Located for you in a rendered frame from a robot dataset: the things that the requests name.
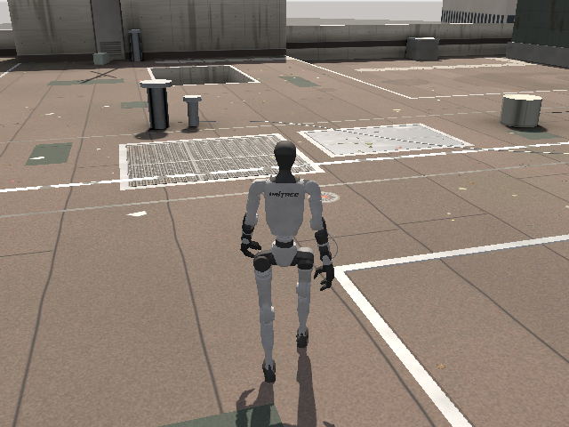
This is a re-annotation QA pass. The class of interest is right robot upper arm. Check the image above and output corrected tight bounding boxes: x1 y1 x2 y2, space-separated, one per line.
303 179 324 230

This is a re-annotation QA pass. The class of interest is robot right forearm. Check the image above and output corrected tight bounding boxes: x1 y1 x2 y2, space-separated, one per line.
315 217 333 265

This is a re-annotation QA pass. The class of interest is robot left hand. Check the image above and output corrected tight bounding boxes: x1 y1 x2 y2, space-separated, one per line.
240 241 261 258

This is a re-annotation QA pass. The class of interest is left robot upper arm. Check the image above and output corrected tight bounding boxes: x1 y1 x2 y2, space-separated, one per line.
244 179 267 226

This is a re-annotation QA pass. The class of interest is robot right hand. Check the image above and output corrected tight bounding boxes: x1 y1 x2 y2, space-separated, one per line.
314 264 334 291

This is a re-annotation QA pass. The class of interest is robot left forearm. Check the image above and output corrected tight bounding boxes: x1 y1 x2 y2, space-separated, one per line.
241 213 255 244

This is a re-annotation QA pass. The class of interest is robot left shin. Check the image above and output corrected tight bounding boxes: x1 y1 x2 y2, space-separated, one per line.
260 308 274 370

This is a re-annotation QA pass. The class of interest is robot right thigh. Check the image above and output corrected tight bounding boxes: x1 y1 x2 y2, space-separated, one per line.
296 247 314 298

